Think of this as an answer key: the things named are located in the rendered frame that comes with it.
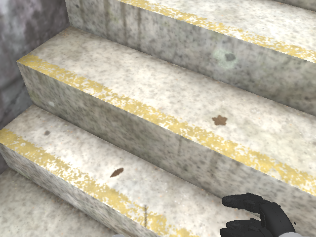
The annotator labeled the right robot hand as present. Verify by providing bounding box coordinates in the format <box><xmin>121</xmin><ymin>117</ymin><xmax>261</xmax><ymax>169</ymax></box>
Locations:
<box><xmin>219</xmin><ymin>193</ymin><xmax>296</xmax><ymax>237</ymax></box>

